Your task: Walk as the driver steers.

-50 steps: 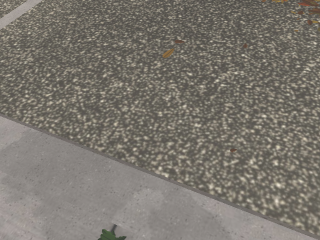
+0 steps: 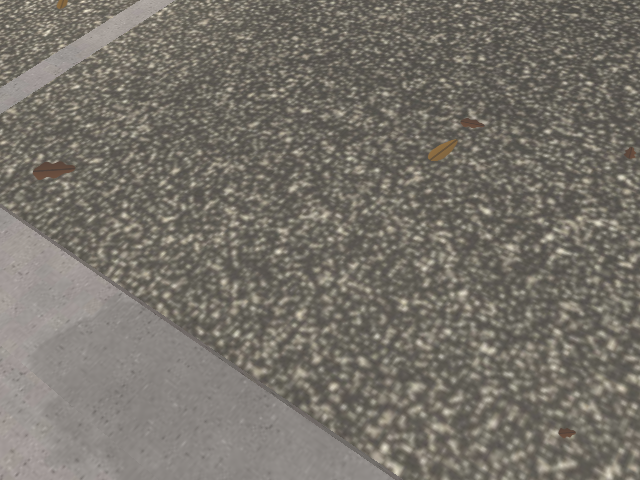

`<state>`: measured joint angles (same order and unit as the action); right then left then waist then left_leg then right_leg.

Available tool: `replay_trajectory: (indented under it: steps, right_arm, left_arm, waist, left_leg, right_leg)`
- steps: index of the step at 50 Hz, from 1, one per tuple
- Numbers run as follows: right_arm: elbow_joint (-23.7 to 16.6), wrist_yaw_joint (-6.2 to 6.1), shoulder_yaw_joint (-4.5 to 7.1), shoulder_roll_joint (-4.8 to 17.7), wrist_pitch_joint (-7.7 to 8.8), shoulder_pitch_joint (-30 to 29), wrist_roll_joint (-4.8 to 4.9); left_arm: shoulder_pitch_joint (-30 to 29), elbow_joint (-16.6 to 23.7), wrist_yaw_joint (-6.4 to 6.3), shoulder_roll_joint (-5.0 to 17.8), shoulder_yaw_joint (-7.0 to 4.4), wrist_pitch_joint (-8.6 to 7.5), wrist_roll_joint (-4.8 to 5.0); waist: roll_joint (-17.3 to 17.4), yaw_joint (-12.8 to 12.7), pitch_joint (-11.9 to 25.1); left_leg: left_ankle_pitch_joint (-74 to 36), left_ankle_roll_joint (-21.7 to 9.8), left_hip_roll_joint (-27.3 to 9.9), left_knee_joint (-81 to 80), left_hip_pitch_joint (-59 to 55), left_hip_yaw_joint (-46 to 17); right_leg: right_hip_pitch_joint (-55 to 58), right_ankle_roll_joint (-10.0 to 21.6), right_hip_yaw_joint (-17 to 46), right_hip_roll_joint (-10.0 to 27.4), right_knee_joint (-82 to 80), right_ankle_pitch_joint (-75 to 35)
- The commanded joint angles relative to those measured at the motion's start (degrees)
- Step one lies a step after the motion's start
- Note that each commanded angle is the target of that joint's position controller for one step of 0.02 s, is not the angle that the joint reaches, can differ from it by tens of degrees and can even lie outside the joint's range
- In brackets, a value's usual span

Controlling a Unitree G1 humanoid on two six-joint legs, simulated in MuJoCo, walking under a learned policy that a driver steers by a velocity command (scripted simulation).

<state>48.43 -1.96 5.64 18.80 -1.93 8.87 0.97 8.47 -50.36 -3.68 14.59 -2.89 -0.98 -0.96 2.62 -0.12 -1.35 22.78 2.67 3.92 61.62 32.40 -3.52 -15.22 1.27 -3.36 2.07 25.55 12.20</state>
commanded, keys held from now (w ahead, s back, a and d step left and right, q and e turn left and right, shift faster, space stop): q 0.54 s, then no key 0.14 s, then w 0.20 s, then s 0.12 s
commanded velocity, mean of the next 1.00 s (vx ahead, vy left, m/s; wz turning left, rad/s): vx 0.06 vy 0.00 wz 0.42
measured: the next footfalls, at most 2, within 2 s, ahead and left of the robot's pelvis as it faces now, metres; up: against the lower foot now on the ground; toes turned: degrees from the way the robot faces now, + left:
left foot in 0.28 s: +0.04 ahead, +0.15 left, +0.00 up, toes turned +13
right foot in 0.76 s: +0.13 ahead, -0.05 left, +0.00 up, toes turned +26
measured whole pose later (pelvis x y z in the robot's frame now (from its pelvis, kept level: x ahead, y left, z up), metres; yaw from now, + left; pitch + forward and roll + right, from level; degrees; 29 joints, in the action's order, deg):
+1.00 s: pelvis +0.08 +0.07 +0.00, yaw +24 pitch +1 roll +0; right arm 43.1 0.0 3.7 16.7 1.7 9.1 0.0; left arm 18.6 -49.0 -1.3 14.3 -2.8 -2.7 -0.3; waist 1.9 -2.9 -0.9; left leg 15.8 1.7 -1.0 41.6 26.3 -1.9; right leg -6.9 -0.4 1.9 0.7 19.7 14.0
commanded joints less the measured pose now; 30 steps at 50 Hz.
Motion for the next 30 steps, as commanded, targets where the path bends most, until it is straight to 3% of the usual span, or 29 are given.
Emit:
replay_trajectory:
  steps: [1,5,9,12,13,14,15,16,17,19,21,25,30]
  right_arm:
    - [-4.57,0.23,0.57,1.98,-0.42,-0.97,0.48]
    - [-7.89,1.41,-0.49,0.36,-0.49,-4.45,0.33]
    - [-9.37,2.71,-0.06,1.99,-1.12,-4.33,0.39]
    - [-8.90,3.55,0.64,2.26,-1.65,-0.87,0.29]
    - [-7.98,3.15,1.49,3.90,-1.66,1.87,0.21]
    - [-7.78,2.07,3.29,9.54,-1.55,5.25,0.25]
    - [-9.21,1.59,3.74,14.68,-0.97,5.68,-1.13]
    - [-9.31,2.17,3.11,12.12,0.49,7.18,-2.42]
    - [-9.47,2.12,2.56,10.56,1.63,3.88,-2.12]
    - [-10.51,1.27,1.68,7.18,2.08,-2.48,-0.14]
    - [-10.86,0.71,1.21,6.72,1.82,-2.83,-0.44]
    - [-10.68,0.07,1.36,7.69,1.73,-0.88,-0.25]
    - [-10.94,0.01,1.16,8.09,1.27,-1.27,-0.71]
  left_arm:
    - [-0.62,3.03,-0.67,8.29,-1.58,-0.08,0.19]
    - [0.18,2.78,-0.94,11.20,-2.63,0.59,0.31]
    - [-0.40,2.98,0.24,13.32,-3.74,0.52,1.05]
    - [-1.66,2.85,0.78,13.31,-4.13,0.49,2.55]
    - [1.55,1.53,1.17,11.57,-3.85,0.47,2.33]
    - [2.87,1.89,1.79,8.67,-3.10,0.39,0.41]
    - [-1.10,6.08,1.88,5.43,-1.84,0.12,-1.44]
    - [-5.23,7.02,1.74,8.38,-2.62,-0.08,-0.17]
    - [-5.52,6.95,1.61,9.60,-3.08,0.07,1.26]
    - [-3.84,5.43,0.39,10.56,-3.71,0.52,0.64]
    - [-1.77,5.30,0.31,10.12,-3.87,0.39,0.11]
    - [-2.62,6.54,0.46,7.93,-3.18,0.13,0.56]
    - [-3.18,7.26,1.30,7.90,-2.75,-0.09,0.95]
  waist:
    - [-10.46,-0.57,3.52]
    - [-11.52,-2.32,4.76]
    - [-12.78,-2.10,4.77]
    - [-11.70,0.67,4.82]
    - [-8.16,1.12,6.00]
    - [4.16,1.18,7.87]
    - [16.41,1.32,8.82]
    - [8.30,4.89,12.78]
    - [6.23,3.05,9.51]
    - [3.38,0.27,5.98]
    - [3.71,-0.96,7.02]
    - [4.20,-0.04,6.89]
    - [5.82,1.04,5.81]
  left_leg:
    - [-2.96,2.74,-3.01,0.84,7.08,0.94]
    - [-2.42,2.85,-5.59,-10.36,1.12,3.76]
    - [-2.43,0.04,-5.35,-19.33,-6.96,7.16]
    - [-10.07,-3.89,-3.85,-32.84,-15.38,9.17]
    - [-16.60,-5.87,-2.93,-38.12,-22.87,7.62]
    - [-35.96,-9.71,-11.77,-39.81,-34.66,-5.44]
    - [-52.22,-22.01,-25.87,-39.06,-38.89,-25.47]
    - [-46.38,-25.92,-26.47,-41.10,-36.15,-25.58]
    - [-40.63,-22.82,-22.94,-42.03,-33.41,-19.87]
    - [-32.33,-16.71,-17.53,-42.28,-28.33,-14.33]
    - [-33.59,-16.40,-15.50,-42.50,-24.65,-12.73]
    - [-28.86,-16.41,-14.56,-42.52,-25.55,-14.59]
    - [-21.18,-16.24,-14.03,-42.42,-21.76,-17.12]
  right_leg:
    - [11.28,9.99,8.10,13.63,-7.81,-21.23]
    - [12.70,10.68,4.90,15.36,-7.47,-21.91]
    - [10.73,10.13,2.71,16.97,-5.95,-22.61]
    - [8.75,6.21,0.27,16.63,-0.04,-19.64]
    - [4.90,2.74,-2.59,14.45,5.58,-14.58]
    - [-7.55,-2.40,-7.35,9.28,19.96,0.66]
    - [-24.19,-6.65,-5.17,0.51,34.36,28.47]
    - [-24.56,-6.43,4.44,0.23,43.35,28.46]
    - [-25.41,-5.42,5.96,1.14,44.61,23.37]
    - [-24.96,-5.09,7.12,2.32,40.46,14.27]
    - [-20.46,-5.46,6.77,0.57,39.93,9.47]
    - [-19.55,-6.16,7.60,-0.98,29.22,6.52]
    - [-12.78,-6.36,7.72,-1.59,19.09,5.92]
Velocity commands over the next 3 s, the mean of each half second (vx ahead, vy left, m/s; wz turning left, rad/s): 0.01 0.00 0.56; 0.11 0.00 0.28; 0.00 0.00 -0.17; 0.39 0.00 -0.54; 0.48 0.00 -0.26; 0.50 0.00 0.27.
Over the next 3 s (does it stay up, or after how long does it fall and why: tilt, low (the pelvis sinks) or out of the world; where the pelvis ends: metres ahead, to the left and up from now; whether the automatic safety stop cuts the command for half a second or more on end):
stays up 0.81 0.10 0.00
